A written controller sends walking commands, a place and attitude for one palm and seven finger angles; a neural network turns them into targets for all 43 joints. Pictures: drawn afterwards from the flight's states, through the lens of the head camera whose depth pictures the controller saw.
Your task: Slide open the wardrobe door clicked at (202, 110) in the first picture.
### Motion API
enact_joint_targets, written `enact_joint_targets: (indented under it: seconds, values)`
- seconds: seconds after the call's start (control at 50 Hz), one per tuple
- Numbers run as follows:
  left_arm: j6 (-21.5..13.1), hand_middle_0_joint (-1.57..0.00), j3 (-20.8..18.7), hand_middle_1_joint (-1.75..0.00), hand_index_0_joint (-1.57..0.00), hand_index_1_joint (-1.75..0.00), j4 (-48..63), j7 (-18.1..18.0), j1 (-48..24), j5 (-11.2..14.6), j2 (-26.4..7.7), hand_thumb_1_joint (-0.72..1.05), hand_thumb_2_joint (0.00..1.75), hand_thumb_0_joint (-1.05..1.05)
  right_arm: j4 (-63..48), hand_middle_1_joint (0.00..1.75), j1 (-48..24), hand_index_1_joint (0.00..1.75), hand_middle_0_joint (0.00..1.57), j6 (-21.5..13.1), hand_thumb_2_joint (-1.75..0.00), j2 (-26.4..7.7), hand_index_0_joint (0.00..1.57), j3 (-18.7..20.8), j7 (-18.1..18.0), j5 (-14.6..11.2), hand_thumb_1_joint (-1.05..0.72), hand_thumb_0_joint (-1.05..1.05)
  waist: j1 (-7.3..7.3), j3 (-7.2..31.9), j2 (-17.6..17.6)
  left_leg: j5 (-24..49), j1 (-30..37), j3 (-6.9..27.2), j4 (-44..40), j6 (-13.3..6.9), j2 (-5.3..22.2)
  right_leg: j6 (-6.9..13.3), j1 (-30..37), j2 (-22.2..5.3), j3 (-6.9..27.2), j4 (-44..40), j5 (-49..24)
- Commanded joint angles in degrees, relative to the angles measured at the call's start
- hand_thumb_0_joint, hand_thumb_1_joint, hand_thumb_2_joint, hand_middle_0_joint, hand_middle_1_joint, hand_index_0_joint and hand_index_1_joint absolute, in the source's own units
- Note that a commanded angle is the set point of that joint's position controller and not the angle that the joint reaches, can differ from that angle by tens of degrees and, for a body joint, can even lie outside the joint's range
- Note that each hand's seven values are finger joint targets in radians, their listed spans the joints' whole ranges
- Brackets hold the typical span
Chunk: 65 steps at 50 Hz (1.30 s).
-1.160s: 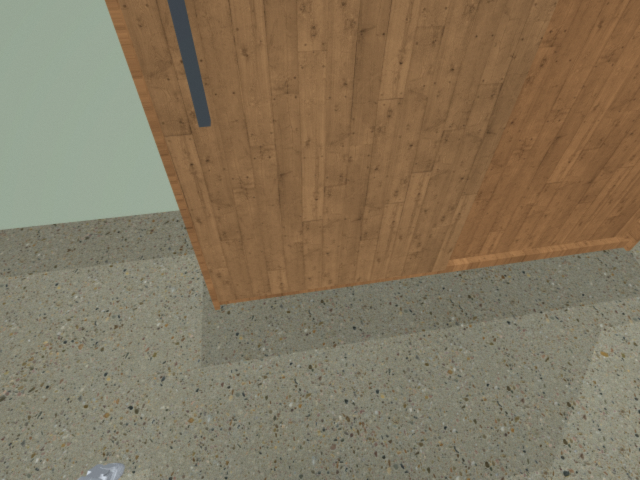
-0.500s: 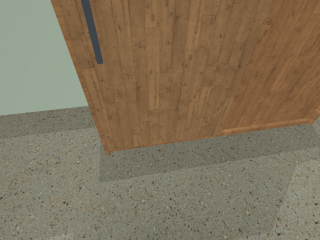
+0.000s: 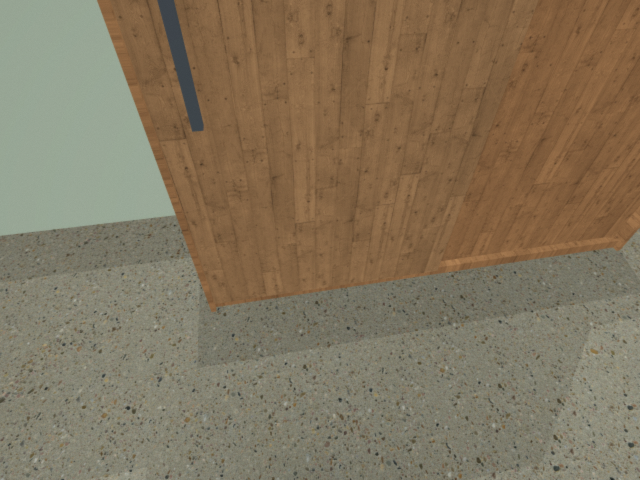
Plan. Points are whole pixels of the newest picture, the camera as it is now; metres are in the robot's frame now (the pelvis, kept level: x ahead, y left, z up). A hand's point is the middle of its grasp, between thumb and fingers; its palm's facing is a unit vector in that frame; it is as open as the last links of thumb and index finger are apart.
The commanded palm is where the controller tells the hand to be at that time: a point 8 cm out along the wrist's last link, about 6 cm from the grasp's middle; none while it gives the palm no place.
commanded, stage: look at it before walking up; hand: left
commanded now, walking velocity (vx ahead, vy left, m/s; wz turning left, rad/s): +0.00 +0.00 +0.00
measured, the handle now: (179, 47) +0.81 +0.32 +0.18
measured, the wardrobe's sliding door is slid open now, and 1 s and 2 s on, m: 0.00 0.00 0.00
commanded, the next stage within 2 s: turn to face it in 0.28 s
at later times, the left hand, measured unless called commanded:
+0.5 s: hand out of the picture +0.08 +0.25 -0.15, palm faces -0.01 -0.94 -0.35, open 7.4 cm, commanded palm none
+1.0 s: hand out of the picture +0.00 +0.20 -0.18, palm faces +0.16 -0.96 -0.25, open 7.4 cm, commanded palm none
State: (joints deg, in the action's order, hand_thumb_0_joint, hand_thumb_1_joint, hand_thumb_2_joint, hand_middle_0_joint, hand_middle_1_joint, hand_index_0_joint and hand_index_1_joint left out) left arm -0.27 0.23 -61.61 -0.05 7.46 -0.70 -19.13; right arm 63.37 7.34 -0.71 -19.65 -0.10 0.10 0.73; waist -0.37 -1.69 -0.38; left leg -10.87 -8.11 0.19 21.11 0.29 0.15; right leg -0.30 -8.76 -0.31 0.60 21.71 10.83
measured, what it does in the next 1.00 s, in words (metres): stands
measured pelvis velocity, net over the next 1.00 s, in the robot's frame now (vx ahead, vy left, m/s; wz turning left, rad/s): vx -0.01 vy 0.00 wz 0.13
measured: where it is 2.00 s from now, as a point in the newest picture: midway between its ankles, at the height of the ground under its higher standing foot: outside the picture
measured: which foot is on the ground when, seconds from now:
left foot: down 0.00-1.00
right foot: down 0.00-1.00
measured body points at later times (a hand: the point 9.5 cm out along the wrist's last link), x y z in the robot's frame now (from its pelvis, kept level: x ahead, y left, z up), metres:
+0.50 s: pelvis +0.01 +0.00 +0.00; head +0.01 +0.00 +0.45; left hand +0.08 +0.30 -0.13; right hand +0.09 -0.30 -0.13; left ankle +0.01 +0.12 -0.75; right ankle +0.01 -0.12 -0.75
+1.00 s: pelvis -0.01 +0.00 -0.01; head +0.01 +0.00 +0.43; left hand -0.01 +0.25 -0.17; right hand +0.06 -0.23 -0.17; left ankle +0.01 +0.12 -0.75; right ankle +0.01 -0.12 -0.75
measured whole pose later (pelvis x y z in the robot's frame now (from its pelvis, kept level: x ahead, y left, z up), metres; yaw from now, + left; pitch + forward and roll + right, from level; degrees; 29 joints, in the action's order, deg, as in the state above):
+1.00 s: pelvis -0.01 +0.00 -0.01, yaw +8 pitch +0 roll -1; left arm 1.7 -1.4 -57.5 -1.9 13.2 -0.9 -12.0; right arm 58.5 12.5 2.2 -10.5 0.8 -0.2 0.8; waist 0.5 -3.5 -0.4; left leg -13.9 -18.2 7.2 32.7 0.1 -2.8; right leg -0.3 -15.3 -2.0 -4.8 32.0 16.2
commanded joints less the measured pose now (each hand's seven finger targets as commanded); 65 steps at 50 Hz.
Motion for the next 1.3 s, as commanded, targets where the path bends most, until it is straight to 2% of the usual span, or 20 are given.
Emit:
enact_joint_targets:
  seconds: [0.0,0.42,0.56,0.7,0.78,0.84,0.88,0.94,0.96,0.98,1.0,1.02,1.06,1.12,1.16,1.18,1.2,1.22,1.24,1.28]
  values:
    - [-1.33,-0.2,-2.21,-0.3,-0.2,-0.3,3.67,-0.57,-2.31,0.01,-12.23,0.9,0.9,0.0,-3.6,0.3,-2.66,0.3,0.2,-1.48,-0.9,-11.63,0.2,2.29,-0.79,-0.28,-0.9,0.0,0.41,2.54,0.9,4.09,-0.2,5.98,-4.15,-1.71,6.35,1.83,-0.28,-6.29,5.71,-4.17,-2.96]
    - [-1.26,-0.2,-2.54,-0.3,-0.2,-0.3,3.46,-0.72,-1.94,0.02,-12.49,0.9,0.9,0.0,-3.84,0.3,-2.85,0.3,0.2,-1.27,-0.9,-11.77,0.2,2.18,-0.83,-0.33,-0.9,0.0,0.6,3.23,0.45,8.84,0.2,6.32,-3.41,-1.67,6.43,1.62,1.74,-6.72,4.22,-3.11,-7.12]
    - [0.62,-0.2,-1.74,-0.3,-0.2,-0.3,4.15,-1.48,1.51,0.06,-6.42,0.9,0.9,0.0,-4.61,0.3,0.44,0.3,0.2,0.57,-0.9,-4.7,0.2,1.13,-0.53,-0.09,-0.9,0.0,0.85,3.13,1.2,9.59,-4.62,6.83,1.28,-0.9,5.4,0.32,0.63,-7.84,2.55,0.86,-5.8]
    - [1.13,-0.2,-2.56,-0.3,-0.2,-0.3,6.7,-1.9,2.99,-0.06,-6.09,0.9,0.9,0.0,-6.55,0.3,3.14,0.3,0.2,1.58,-0.9,-2.59,0.2,2.01,-0.44,-0.05,-0.9,0.0,0.48,3.08,3.71,6.96,-7.47,6.23,8.22,-0.56,3.07,2.59,-2.92,-11.37,3.63,1.8,-2.87]
    - [1.47,-0.2,-2.88,-0.3,-0.2,-0.3,8.07,-2.03,2.82,-0.17,-3.9,0.9,0.9,0.0,-7.3,0.3,4.54,0.3,0.2,1.56,-0.9,-2.29,0.2,2.5,-0.41,0.13,-0.9,0.0,0.11,1.94,-0.24,5.78,-10.17,11.13,4.96,-2.14,4.93,0.84,-4.63,-7.88,-0.23,6.39,3.6]
    - [1.39,-0.2,-2.83,-0.3,-0.2,-0.3,7.84,-2.12,5.17,-0.07,-1.2,0.9,0.9,0.0,-8.18,0.3,4.42,0.3,0.2,1.1,-0.9,-3.57,0.2,3.0,-0.79,0.02,-0.9,0.0,1.16,2.37,-6.27,6.61,-12.61,20.28,-1.45,-5.93,9.26,-1.15,-2.44,-3.08,-3.17,12.32,6.29]
    - [1.33,-0.2,-2.83,-0.3,-0.2,-0.3,7.4,-2.21,7.01,-0.09,0.24,0.9,0.9,0.0,-8.7,0.3,4.24,0.3,0.2,1.03,-0.9,-3.36,0.2,3.35,-1.12,-0.08,-0.9,0.0,1.59,2.44,-8.07,6.43,-12.88,21.81,-2.29,-7.29,9.75,-1.18,-1.9,-2.47,-2.73,13.13,7.95]
    - [0.86,-0.2,-3.17,-0.3,-0.2,-0.3,6.5,-2.2,10.47,-0.28,0.34,0.9,0.9,0.0,-9.49,0.3,3.17,0.3,0.2,1.23,-0.9,-1.31,0.2,3.54,-1.15,-0.22,-0.9,0.0,2.7,3.03,-4.53,2.18,-16.68,17.62,2.63,-5.47,6.1,-0.49,2.5,-4.85,0.48,6.22,5.26]
    - [0.62,-0.2,-3.61,-0.3,-0.2,-0.3,6.6,-2.26,10.67,-0.57,-1.04,0.9,0.9,0.0,-9.99,0.3,3.73,0.3,0.2,1.53,-0.9,0.6,0.2,3.39,-1.01,-0.22,-0.9,0.0,2.39,2.39,2.44,-2.16,-19.92,12.57,8.45,-3.2,2.15,1.31,2.98,-9.84,4.85,1.71,6.6]
    - [0.54,-0.2,-4.35,-0.3,-0.2,-0.3,7.15,-2.29,10.93,-0.8,-3.54,0.9,0.9,0.0,-10.49,0.3,4.63,0.3,0.2,2.03,-0.9,2.28,0.2,3.47,-1.03,-0.14,-0.9,0.0,2.33,2.22,11.11,-7.89,-20.84,5.45,17.09,-1.07,-1.58,5.3,1.07,-17.65,11.73,-4.12,9.5]
    - [0.56,-0.2,-4.84,-0.3,-0.2,-0.3,7.92,-2.37,10.48,-0.81,-4.7,0.9,0.9,0.0,-10.64,0.3,4.51,0.3,0.2,2.46,-0.9,2.25,0.2,4.01,-1.01,0.07,-0.9,0.0,2.66,1.35,14.73,-14.59,-19.66,2.57,26.96,-0.25,-1.46,9.39,-2.88,-23.38,15.49,-8.16,9.34]
    - [0.53,-0.2,-4.61,-0.3,-0.2,-0.3,8.06,-2.58,9.82,-0.96,-3.29,0.9,0.9,0.0,-10.66,0.3,4.42,0.3,0.2,2.63,-0.9,2.01,0.2,4.44,-0.93,0.24,-0.9,0.0,2.1,1.3,11.04,-16.91,-18.62,2.75,33.45,-0.29,0.0,11.25,-5.35,-23.98,14.42,-7.81,4.89]
    - [-0.09,-0.2,-4.44,-0.3,-0.2,-0.3,7.7,-2.19,8.65,-1.25,-2.29,0.9,0.9,0.0,-9.27,0.3,6.12,0.3,0.2,2.22,-0.9,4.16,0.2,3.88,-0.31,0.2,-0.9,0.0,0.69,0.9,7.28,-15.74,-17.75,0.11,33.97,0.12,1.79,9.81,-4.15,-20.17,7.65,-6.55,4.27]
    - [-0.52,-0.2,-4.55,-0.3,-0.2,-0.3,5.87,-1.52,11.49,-1.56,-2.6,0.9,0.9,0.0,-9.29,0.3,5.43,0.3,0.2,1.31,-0.9,5.67,0.2,3.34,0.46,0.33,-0.9,0.0,1.82,-1.38,9.29,-15.75,-13.7,-4.4,21.66,0.03,2.39,8.46,-5.09,-18.66,4.53,-6.97,14.22]
    - [-0.23,-0.2,-4.5,-0.3,-0.2,-0.3,5.17,-1.18,11.11,-1.16,-2.76,0.9,0.9,0.0,-7.52,0.3,10.32,0.3,0.2,0.6,-0.9,6.13,0.2,3.02,0.42,0.47,-0.9,0.0,-0.19,-1.63,8.41,-9.94,-2.45,-7.29,10.35,-0.27,0.94,5.96,-11.97,-15.44,0.73,-4.03,21.51]
    - [0.1,-0.2,-4.17,-0.3,-0.2,-0.3,5.28,-0.89,10.79,-0.84,-1.51,0.9,0.9,0.0,-6.26,0.3,13.57,0.3,0.2,0.23,-0.9,5.16,0.2,3.11,0.19,0.46,-0.9,0.0,-1.41,-1.67,4.04,-9.83,3.91,-5.82,5.82,-0.45,1.19,3.88,-16.96,-12.56,-2.07,-0.05,24.34]
    - [0.37,-0.2,-3.56,-0.3,-0.2,-0.3,6.1,-0.46,10.16,-0.61,1.41,0.9,0.9,0.0,-5.13,0.3,17.03,0.3,0.2,-0.11,-0.9,2.07,0.2,3.79,-0.27,0.8,-0.9,0.0,-2.83,-3.01,-6.18,-19.92,6.02,6.61,-1.51,-3.1,8.36,1.1,-23.46,-7.69,-5.86,9.75,25.11]
    - [0.02,-0.2,-2.8,-0.3,-0.2,-0.3,8.05,0.05,8.48,-0.67,4.51,0.9,0.9,0.0,-4.78,0.3,21.06,0.3,0.2,-0.49,-0.9,-2.79,0.2,4.77,-0.72,1.07,-0.9,0.0,-4.17,-4.27,-15.81,-29.53,5.72,21.96,-11.31,-7.77,18.87,-0.87,-28.98,-2.04,-10.59,23.47,21.59]
    - [-0.29,-0.2,-2.87,-0.3,-0.2,-0.3,9.62,0.14,5.25,-1.06,4.44,0.9,0.9,0.0,-4.55,0.3,21.63,0.3,0.2,-0.78,-0.9,-4.15,0.2,5.12,-1.01,1.22,-0.9,0.0,-4.93,-5.44,-13.03,-30.88,4.16,28.19,-14.66,-11.5,22.56,0.04,-32.17,-3.17,-5.88,32.04,20.9]
    - [-0.52,-0.2,-3.58,-0.3,-0.2,-0.3,8.06,0.54,4.34,-1.33,3.61,0.9,0.9,0.0,-4.66,0.3,18.17,0.3,0.2,-1.52,-0.9,-0.57,0.2,3.97,-1.48,0.88,-0.9,0.0,-3.02,-7.53,-8.51,-24.52,0.1,22.77,-14.91,-10.94,20.21,0.36,-32.63,-5.74,-1.42,40.76,13.52]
